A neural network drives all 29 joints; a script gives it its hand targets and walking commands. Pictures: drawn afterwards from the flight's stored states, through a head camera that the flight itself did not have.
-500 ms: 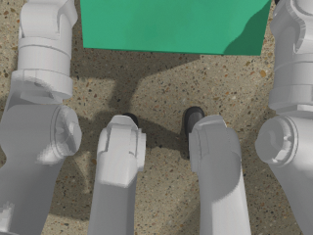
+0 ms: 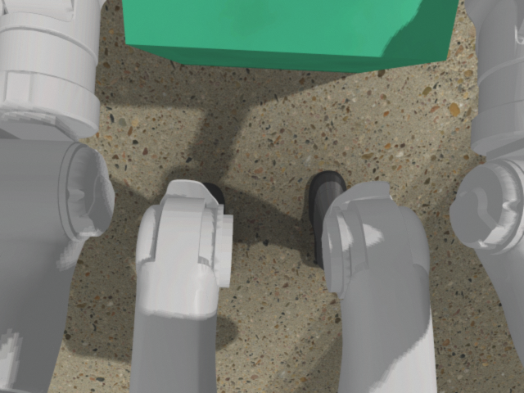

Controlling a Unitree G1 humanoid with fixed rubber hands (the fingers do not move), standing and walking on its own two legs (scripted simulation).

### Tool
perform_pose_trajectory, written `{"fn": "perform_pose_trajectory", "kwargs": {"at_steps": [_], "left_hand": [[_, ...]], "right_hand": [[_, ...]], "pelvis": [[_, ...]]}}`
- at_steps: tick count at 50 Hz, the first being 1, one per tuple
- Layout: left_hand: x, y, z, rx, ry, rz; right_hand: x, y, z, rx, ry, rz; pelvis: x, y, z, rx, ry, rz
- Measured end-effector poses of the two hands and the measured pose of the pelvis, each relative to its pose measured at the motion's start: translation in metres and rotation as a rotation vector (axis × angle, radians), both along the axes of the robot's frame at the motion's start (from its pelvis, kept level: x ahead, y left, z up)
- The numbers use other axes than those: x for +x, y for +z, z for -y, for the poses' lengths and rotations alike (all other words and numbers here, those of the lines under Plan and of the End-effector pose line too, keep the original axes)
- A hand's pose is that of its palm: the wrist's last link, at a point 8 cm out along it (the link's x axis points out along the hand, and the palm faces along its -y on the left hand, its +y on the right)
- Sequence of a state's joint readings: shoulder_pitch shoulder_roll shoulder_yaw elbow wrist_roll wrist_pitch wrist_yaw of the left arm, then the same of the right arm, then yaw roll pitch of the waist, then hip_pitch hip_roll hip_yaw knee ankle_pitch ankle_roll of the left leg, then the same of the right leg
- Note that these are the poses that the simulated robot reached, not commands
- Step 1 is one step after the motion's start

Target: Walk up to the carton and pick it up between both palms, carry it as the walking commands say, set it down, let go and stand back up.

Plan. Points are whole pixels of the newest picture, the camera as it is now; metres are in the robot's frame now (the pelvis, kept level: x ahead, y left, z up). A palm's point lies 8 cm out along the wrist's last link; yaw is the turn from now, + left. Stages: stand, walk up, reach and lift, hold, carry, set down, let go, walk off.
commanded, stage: set down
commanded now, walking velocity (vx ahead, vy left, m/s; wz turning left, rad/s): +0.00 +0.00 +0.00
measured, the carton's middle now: out of the picture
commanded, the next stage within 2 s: none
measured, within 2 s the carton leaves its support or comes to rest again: neither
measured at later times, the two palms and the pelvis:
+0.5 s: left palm out of the picture +0.58 +0.18 -0.16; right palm out of the picture +0.56 -0.20 -0.16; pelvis +0.02 +0.00 -0.01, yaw +0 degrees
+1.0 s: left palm out of the picture +0.58 +0.18 -0.17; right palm out of the picture +0.56 -0.20 -0.16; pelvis +0.02 +0.00 -0.01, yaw +0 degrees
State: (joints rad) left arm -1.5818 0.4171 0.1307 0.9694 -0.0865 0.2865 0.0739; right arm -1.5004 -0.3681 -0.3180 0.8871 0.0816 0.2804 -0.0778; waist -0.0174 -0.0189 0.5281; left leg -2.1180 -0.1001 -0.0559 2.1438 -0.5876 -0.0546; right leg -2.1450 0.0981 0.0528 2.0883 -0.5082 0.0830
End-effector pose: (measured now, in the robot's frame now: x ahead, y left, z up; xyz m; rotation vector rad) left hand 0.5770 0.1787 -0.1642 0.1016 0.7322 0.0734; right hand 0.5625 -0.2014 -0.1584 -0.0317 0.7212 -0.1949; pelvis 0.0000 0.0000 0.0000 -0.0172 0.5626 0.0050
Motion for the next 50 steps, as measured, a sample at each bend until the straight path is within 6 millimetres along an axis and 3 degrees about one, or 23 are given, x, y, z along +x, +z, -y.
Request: {"fn": "perform_pose_trajectory", "kwargs": {"at_steps": [16, 31, 50], "left_hand": [[0.001, -0.001, -0.002, -0.020, -0.004, 0.001], [0.005, 0.000, -0.003, -0.034, -0.014, -0.021], [0.002, -0.002, -0.005, -0.044, -0.019, -0.012]], "right_hand": [[-0.002, 0.000, 0.000, 0.003, -0.009, -0.001], [0.002, 0.001, 0.001, 0.019, -0.006, -0.020], [-0.001, -0.001, 0.002, 0.030, -0.004, -0.007]], "pelvis": [[-0.001, -0.011, -0.001, -0.011, 0.005, -0.005], [0.023, -0.012, -0.002, -0.014, 0.006, -0.179], [0.020, -0.014, -0.003, -0.009, 0.007, -0.167]]}}
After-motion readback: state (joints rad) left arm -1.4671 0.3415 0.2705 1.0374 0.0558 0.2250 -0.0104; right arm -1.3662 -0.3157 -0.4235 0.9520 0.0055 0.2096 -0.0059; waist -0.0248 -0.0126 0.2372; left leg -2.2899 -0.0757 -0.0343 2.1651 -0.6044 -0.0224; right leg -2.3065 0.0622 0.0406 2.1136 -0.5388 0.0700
